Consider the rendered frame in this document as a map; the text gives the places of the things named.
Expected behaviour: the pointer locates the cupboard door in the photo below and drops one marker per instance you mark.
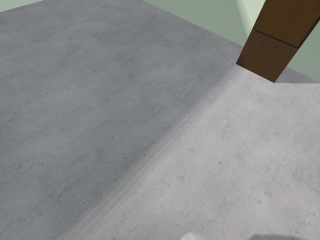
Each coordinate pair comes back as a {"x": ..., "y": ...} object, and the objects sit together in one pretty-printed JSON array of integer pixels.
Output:
[{"x": 288, "y": 20}]

